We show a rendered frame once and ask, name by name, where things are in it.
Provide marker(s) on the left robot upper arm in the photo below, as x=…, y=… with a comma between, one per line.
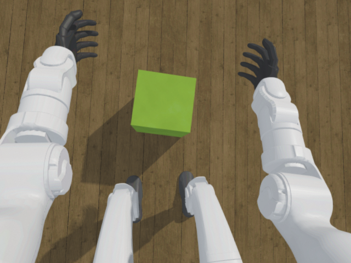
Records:
x=32, y=175

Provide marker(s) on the left robot forearm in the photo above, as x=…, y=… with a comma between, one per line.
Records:
x=45, y=101

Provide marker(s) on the right robot forearm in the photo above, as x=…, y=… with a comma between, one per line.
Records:
x=280, y=130

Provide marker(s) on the carton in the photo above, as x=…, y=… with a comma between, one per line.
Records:
x=163, y=104

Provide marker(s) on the left robot hand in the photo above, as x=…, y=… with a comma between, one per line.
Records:
x=68, y=35

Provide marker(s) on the robot right foot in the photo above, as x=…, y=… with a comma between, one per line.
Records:
x=184, y=178

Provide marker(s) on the right robot hand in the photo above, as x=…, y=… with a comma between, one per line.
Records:
x=268, y=63

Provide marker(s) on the right robot upper arm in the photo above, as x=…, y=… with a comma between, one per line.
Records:
x=300, y=207

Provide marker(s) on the right robot thigh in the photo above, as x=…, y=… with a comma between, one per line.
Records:
x=215, y=240

